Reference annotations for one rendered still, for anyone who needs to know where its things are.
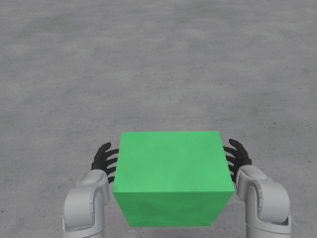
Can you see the robot right forearm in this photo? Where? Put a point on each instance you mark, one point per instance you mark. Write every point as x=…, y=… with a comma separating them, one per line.
x=267, y=211

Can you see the right robot hand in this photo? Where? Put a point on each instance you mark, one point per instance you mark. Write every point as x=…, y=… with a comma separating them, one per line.
x=241, y=157

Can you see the robot left forearm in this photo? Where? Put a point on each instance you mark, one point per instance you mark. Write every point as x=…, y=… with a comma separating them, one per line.
x=83, y=214

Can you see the carton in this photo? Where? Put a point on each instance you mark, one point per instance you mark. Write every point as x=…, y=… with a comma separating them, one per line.
x=172, y=178

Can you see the left robot hand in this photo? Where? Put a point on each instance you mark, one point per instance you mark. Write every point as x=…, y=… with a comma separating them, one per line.
x=100, y=162

